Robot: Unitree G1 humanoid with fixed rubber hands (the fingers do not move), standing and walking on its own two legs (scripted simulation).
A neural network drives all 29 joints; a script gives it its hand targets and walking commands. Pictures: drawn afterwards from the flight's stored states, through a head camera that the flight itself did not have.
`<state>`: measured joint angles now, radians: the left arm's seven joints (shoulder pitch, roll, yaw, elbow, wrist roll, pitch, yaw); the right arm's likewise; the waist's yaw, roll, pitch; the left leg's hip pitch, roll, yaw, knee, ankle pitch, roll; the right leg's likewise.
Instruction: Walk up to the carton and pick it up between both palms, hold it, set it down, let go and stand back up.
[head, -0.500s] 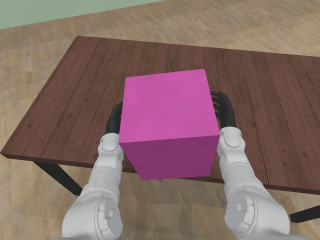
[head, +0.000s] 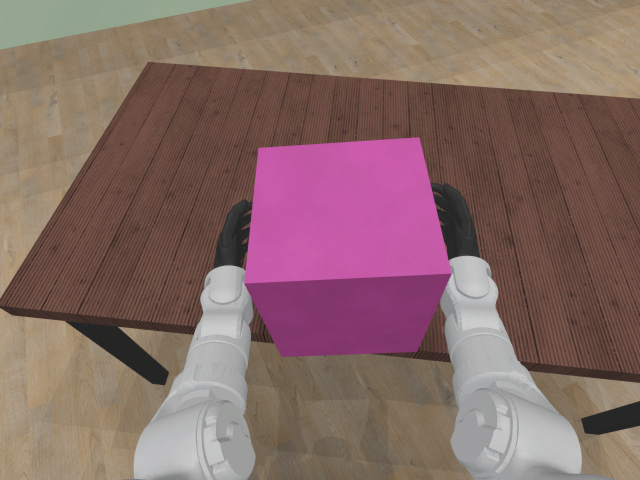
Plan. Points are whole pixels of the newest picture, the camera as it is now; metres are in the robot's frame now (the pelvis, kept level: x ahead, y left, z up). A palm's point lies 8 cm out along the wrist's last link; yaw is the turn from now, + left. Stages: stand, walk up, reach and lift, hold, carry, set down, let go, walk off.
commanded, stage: set down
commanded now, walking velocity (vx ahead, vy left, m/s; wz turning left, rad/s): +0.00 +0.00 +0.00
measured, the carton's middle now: (343, 257) +0.40 -0.02 -0.01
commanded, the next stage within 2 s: none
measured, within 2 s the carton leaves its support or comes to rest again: neither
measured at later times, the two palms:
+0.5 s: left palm (235, 257) +0.39 +0.13 +0.02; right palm (462, 255) +0.38 -0.17 +0.03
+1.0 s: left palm (195, 256) +0.40 +0.19 +0.00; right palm (460, 237) +0.42 -0.19 +0.02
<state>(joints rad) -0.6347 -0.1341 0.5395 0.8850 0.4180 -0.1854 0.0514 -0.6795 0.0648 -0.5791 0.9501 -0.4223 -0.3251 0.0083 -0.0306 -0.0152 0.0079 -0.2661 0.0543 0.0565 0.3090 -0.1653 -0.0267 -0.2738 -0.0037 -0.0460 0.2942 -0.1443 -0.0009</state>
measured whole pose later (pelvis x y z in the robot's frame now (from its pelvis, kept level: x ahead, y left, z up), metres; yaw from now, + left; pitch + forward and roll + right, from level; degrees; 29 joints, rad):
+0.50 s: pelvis +0.00 +0.00 +0.00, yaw -2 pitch +9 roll +0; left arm -0.67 -0.14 0.56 0.91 0.45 -0.25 0.05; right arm -0.66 0.07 -0.61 0.93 -0.44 -0.35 0.00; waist -0.01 -0.03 0.00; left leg -0.31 0.06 0.09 0.31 -0.16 -0.02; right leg -0.33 0.00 -0.02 0.30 -0.13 0.00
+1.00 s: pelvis -0.01 +0.01 -0.03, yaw -2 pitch +22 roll -2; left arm -0.87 0.14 0.05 1.47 -0.14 -0.42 0.12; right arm -0.91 -0.25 0.09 1.48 0.31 -0.42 -0.06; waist 0.06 0.03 -0.26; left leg -0.73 0.09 0.06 0.65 -0.29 -0.03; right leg -0.71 0.02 -0.03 0.56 -0.22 0.00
